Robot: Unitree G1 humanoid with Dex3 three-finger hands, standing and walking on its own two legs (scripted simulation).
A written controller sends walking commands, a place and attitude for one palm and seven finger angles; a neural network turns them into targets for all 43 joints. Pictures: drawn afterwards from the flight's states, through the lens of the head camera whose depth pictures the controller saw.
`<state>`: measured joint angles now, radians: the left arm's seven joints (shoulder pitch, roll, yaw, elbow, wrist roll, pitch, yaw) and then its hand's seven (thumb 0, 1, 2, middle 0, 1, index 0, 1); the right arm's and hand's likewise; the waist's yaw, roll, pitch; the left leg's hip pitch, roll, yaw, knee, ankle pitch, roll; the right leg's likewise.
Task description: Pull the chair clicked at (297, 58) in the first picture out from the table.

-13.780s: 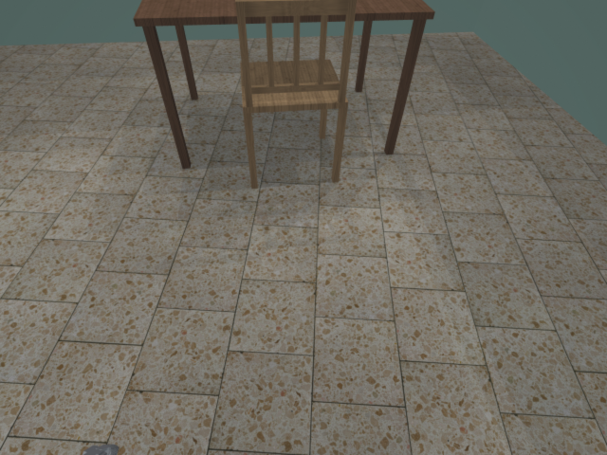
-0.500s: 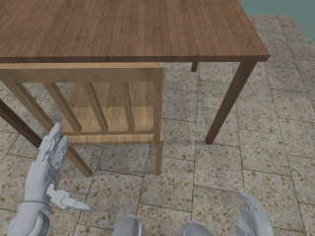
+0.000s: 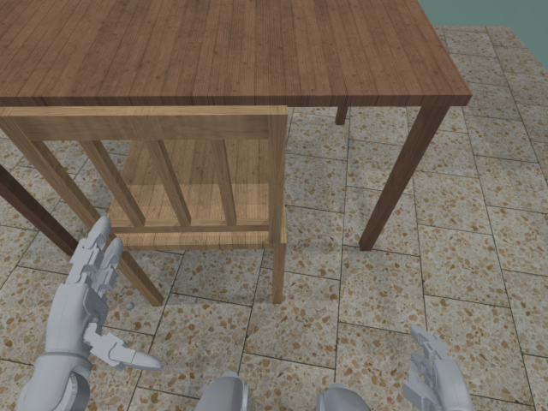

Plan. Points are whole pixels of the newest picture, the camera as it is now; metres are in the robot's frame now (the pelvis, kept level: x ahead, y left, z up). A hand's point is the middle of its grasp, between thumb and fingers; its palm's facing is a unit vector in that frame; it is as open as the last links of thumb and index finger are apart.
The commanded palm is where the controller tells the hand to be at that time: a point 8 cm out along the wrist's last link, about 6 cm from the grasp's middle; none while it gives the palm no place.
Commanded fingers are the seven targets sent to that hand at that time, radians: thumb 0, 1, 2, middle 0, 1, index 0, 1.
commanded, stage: aim the fingers beside a spindle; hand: left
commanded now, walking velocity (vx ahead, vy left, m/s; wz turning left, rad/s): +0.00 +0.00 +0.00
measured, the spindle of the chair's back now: (171, 186) +0.49 +0.22 -0.03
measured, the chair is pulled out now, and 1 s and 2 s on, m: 0.00 0.00 0.00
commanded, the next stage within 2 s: push the fingers through the gap in 1.96 s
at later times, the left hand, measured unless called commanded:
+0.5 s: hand (148, 282) +0.28 +0.20 +0.02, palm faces +0.06 -1.00 -0.05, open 16.9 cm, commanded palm +0.26 +0.25 +0.03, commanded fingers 0.00 -0.50 0.30 -0.06 -0.08 -0.06 -0.08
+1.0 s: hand (164, 269) +0.31 +0.19 +0.00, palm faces +0.05 -1.00 -0.04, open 16.9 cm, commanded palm +0.30 +0.24 +0.01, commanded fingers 0.00 -0.50 0.30 -0.06 -0.08 -0.06 -0.08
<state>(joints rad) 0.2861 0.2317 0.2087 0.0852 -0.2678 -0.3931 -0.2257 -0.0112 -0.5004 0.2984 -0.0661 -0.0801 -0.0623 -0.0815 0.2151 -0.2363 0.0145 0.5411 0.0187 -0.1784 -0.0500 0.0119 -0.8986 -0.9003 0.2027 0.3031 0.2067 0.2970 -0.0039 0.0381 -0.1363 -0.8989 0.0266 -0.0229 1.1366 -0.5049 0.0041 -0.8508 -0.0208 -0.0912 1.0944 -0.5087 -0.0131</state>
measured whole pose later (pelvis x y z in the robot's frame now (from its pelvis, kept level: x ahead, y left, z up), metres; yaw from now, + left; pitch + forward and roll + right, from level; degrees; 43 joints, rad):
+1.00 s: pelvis +0.00 +0.00 -0.02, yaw -1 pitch +20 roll -2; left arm -0.01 0.22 0.20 0.32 -0.21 -0.43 -0.17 -0.01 -0.50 0.30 -0.07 -0.08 -0.06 -0.08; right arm 0.20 -0.25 0.01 0.57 0.00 -0.11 -0.03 0.01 -0.90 -0.90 0.20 0.30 0.21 0.30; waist -0.03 0.03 -0.16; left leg -1.06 0.03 -0.01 1.25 -0.54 0.01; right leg -1.02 -0.02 -0.08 1.21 -0.54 -0.01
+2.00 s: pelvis -0.01 +0.01 -0.03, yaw -2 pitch +22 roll -3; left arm -0.12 0.24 0.24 0.44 -0.21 -0.47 -0.16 -0.01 -0.50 0.30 -0.07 -0.08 -0.06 -0.08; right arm 0.19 -0.25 0.01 0.58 0.00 -0.06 -0.02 0.01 -0.90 -0.90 0.20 0.30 0.21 0.30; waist -0.04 0.02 -0.16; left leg -1.13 0.03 -0.01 1.29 -0.55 0.02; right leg -1.09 -0.02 -0.07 1.25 -0.55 0.00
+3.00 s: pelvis -0.01 +0.01 -0.04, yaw -2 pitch +25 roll -3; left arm -0.51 0.35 0.35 0.83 -0.15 -0.50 -0.16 -0.01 -0.50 0.30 -0.07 -0.08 -0.06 -0.08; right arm 0.24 -0.26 0.01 0.63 -0.01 0.00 -0.01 0.01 -0.90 -0.90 0.20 0.30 0.21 0.30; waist -0.10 0.02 -0.15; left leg -1.18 0.04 -0.01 1.29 -0.54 0.01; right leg -1.14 -0.01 -0.07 1.25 -0.53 -0.01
